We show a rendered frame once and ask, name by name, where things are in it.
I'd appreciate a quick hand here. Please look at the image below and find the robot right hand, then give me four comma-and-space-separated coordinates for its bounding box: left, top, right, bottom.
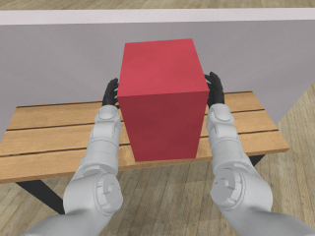
204, 72, 225, 109

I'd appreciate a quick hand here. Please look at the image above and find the robot left hand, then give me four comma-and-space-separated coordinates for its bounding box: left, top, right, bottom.
101, 78, 120, 109

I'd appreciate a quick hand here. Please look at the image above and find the left robot forearm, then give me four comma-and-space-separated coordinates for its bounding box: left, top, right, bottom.
63, 104, 122, 205

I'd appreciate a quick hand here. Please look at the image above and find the carton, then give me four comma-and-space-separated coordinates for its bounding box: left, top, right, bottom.
116, 38, 210, 162

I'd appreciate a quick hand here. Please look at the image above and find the left robot upper arm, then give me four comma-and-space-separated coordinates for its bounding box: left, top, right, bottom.
20, 171, 123, 236

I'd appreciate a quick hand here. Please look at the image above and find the right robot upper arm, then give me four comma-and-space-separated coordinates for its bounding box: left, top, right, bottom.
210, 167, 315, 236

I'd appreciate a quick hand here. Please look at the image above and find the table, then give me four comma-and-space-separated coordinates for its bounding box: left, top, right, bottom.
0, 90, 290, 214

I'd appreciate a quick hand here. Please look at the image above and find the right robot forearm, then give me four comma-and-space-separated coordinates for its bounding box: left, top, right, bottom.
206, 103, 263, 179

